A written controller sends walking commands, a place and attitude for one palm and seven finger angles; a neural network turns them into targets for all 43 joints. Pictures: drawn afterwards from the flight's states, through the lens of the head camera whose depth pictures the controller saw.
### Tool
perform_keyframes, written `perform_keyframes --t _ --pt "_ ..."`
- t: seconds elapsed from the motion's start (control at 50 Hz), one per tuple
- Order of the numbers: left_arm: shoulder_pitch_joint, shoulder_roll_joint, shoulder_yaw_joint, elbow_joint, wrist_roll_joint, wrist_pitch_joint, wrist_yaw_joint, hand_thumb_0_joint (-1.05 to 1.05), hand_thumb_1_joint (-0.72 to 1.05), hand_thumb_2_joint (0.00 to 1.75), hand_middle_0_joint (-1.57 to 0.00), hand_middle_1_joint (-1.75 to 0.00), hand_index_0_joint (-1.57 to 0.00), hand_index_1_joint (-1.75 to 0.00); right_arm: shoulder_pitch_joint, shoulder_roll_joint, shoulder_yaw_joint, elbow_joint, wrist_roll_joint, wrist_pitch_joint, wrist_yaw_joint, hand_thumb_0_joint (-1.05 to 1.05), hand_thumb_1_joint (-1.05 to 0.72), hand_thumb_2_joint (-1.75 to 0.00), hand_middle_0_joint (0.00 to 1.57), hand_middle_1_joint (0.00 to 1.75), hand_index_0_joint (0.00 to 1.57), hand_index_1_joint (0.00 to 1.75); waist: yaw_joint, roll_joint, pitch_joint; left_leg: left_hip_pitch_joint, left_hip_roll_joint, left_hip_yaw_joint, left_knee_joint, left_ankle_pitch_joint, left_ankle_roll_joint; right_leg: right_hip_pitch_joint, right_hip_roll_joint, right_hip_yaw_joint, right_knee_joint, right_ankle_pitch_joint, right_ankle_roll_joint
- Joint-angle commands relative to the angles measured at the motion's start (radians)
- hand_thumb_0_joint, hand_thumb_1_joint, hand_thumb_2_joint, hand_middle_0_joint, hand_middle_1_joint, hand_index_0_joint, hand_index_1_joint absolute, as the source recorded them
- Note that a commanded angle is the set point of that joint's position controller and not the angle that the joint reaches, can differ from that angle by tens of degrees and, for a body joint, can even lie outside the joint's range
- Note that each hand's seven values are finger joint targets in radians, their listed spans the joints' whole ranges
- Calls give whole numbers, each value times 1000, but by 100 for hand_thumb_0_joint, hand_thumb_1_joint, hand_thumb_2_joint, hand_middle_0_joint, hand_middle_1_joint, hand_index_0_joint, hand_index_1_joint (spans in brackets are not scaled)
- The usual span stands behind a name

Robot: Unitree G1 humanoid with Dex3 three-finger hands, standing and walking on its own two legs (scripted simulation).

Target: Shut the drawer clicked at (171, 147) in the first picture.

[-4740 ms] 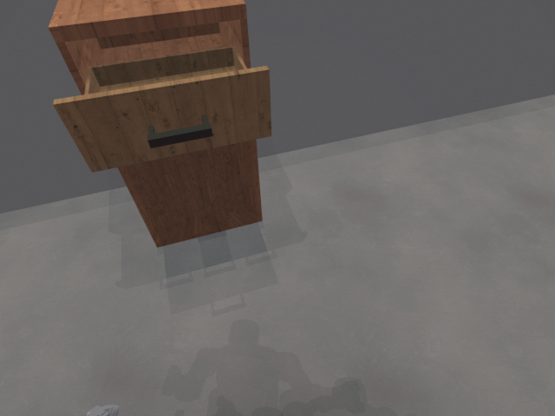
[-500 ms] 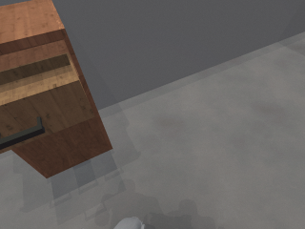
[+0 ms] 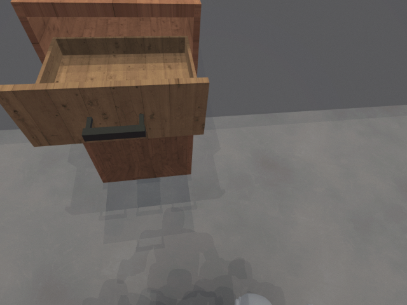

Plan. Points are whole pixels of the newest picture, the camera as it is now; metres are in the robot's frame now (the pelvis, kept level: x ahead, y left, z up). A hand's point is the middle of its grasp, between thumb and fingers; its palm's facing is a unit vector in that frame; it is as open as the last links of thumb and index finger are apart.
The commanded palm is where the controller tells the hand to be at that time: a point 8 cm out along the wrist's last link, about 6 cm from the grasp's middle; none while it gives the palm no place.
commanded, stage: turn to face it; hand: left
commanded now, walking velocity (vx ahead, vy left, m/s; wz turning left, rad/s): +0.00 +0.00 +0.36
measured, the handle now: (115, 126) +0.47 +0.25 +0.03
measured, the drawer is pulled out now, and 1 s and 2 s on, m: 0.30 0.30 0.30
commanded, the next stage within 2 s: take the last steps up to it in 0.32 s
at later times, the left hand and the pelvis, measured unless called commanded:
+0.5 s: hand out of the picture +0.04 +0.15 -0.15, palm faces +0.21 -0.94 -0.26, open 7.4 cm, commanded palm none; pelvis +0.00 -0.05 +0.00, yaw +11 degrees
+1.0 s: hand out of the picture -0.02 +0.19 -0.18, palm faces +0.27 -0.95 -0.15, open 7.4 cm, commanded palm none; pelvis +0.05 +0.02 +0.01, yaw +11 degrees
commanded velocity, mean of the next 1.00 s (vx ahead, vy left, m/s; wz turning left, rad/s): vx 0.18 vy -0.02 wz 0.10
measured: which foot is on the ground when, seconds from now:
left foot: down 0.00-0.30, up 0.32-0.74, down 0.76-1.00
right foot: up 0.00-0.28, down 0.30-0.76, up 0.78-1.00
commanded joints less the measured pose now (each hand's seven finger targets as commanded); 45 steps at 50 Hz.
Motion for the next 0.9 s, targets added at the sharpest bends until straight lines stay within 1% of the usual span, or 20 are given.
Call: perform_keyframes --t 0.0,0.08,0.16,0.22,0.24,0.26,0.28,0.3,0.34,0.4,0.5,0.62,0.66,0.7,0.72,0.74,0.76,0.78,0.82,0.88 --pt "-25 54 3 -82 -5 -28 4 0 90 90 -20 -30 -20 -30 79 -196 -50 -39 3 -22 -19 0 -90 -90 20 30 20 30 -37 141 -134 196 259 -243 -131 651 116 -66 3 33 -65 20 12" --pt "-79 38 -5 -102 -8 -29 8 0 90 90 -20 -30 -20 -30 99 -190 -54 -26 -2 -16 -20 0 -90 -90 20 30 20 30 -52 160 -123 179 261 -293 -127 617 135 -20 24 34 -190 -25 4" --pt "-65 19 -13 -100 -14 -40 13 0 90 90 -20 -30 -20 -30 77 -184 -53 -22 -5 -11 -19 0 -90 -90 20 30 20 30 -36 185 -122 100 247 -327 -102 623 130 115 58 24 -358 -21 -18" --pt "-1 20 -11 -78 -16 -52 17 0 90 90 -20 -30 -20 -30 56 -172 -53 -17 1 -10 -17 0 -90 -90 20 30 20 30 -2 165 -134 27 208 -322 -55 544 93 262 73 12 -562 129 -33" --pt "29 39 -8 -67 -14 -62 20 0 90 90 -20 -30 -20 -30 48 -161 -50 -15 7 -11 -14 0 -90 -90 20 30 20 30 16 126 -140 -31 176 -302 -8 453 53 359 55 24 -697 243 -37" --pt "57 88 -1 -58 -4 -75 26 0 90 90 -20 -30 -20 -30 66 -114 -45 -12 16 -15 -9 0 -90 -90 20 30 20 30 20 -15 -164 -143 104 -229 104 241 -10 491 -77 144 -775 374 -69" --pt "82 164 13 -54 8 -82 30 0 90 90 -20 -30 -20 -30 67 -62 -36 -36 18 -13 -7 0 -90 -90 20 30 20 30 24 -249 -152 -294 -39 -66 289 -216 -79 534 -308 357 -786 603 -178" --pt "99 170 7 -63 1 -78 26 0 90 90 -20 -30 -20 -30 61 -103 -52 -37 14 5 -12 0 -90 -90 20 30 20 30 33 -177 -160 -244 -16 -96 460 -339 -80 403 -374 360 -803 616 -261" --pt "-14 107 4 -81 -2 -72 33 0 90 90 -20 -30 -20 -30 77 -103 -59 2 5 31 -5 0 -90 -90 20 30 20 30 -14 -151 -82 -256 11 -102 637 -235 -83 298 -270 254 -841 441 -254" --pt "-21 62 -11 -78 -2 -81 23 0 90 90 -20 -30 -20 -30 87 -86 -55 36 4 33 7 0 -90 -90 20 30 20 30 -26 -100 -9 -262 34 -69 697 -108 -98 241 -184 127 -841 393 -213" --pt "117 51 -9 -13 7 -101 15 0 90 90 -20 -30 -20 -30 42 -73 -44 36 -8 17 16 0 -90 -90 20 30 20 30 23 -116 -19 -297 75 -26 544 -76 -106 356 -189 168 -923 96 -210" --pt "212 67 -8 72 18 -110 2 0 90 90 -20 -30 -20 -30 -19 -29 -25 33 0 -17 21 0 -90 -90 20 30 20 30 54 -119 -4 -187 79 54 228 -154 -78 350 -205 181 -945 24 -242" --pt "193 67 -6 86 14 -107 0 0 90 90 -20 -30 -20 -30 39 -17 -19 55 2 -28 17 0 -90 -90 20 30 20 30 23 -122 -9 -69 64 81 103 -124 -66 286 -176 148 -918 -11 -232" --pt "167 48 -11 102 1 -99 -5 0 90 90 -20 -30 -20 -30 140 -22 -14 102 3 -44 7 0 -90 -90 20 30 20 30 -28 -62 -27 166 47 117 -72 -6 -65 143 -112 72 -835 -78 -180" --pt "161 11 -20 104 -3 -96 -9 0 90 90 -20 -30 -20 -30 215 -65 -22 130 5 -55 -4 0 -90 -90 20 30 20 30 -62 64 -56 301 110 37 -127 -52 -53 42 -65 27 -711 -86 -145" --pt "162 -52 -32 84 -4 -95 -15 0 90 90 -20 -30 -20 -30 306 -153 -46 153 -3 -60 -10 0 -90 -90 20 30 20 30 -98 313 -68 370 323 -253 -233 -222 15 -105 37 -74 -458 -108 -100" --pt "102 -49 -35 53 2 -96 -12 0 90 90 -20 -30 -20 -30 355 -206 -54 152 -7 -54 -16 0 -90 -90 20 30 20 30 -121 356 -12 313 447 -413 -348 -306 92 -193 68 -84 -266 -162 -92" --pt "67 -25 -25 46 10 -93 -14 0 90 90 -20 -30 -20 -30 320 -194 -49 145 -9 -52 -19 0 -90 -90 20 30 20 30 -110 255 46 222 464 -404 -374 -347 122 -205 23 -23 -166 -128 -105" --pt "74 -31 -20 89 15 -84 -25 0 90 90 -20 -30 -20 -30 238 -103 -20 137 -4 -65 -27 0 -90 -90 20 30 20 30 -64 202 148 95 386 -284 -393 -232 92 -197 -15 12 -62 16 -99" --pt "157 -62 -20 129 13 -80 -35 0 90 90 -20 -30 -20 -30 221 -55 -7 139 3 -89 -30 0 -90 -90 20 30 20 30 -12 147 118 78 303 -114 -379 33 63 -148 -13 2 -19 168 -79"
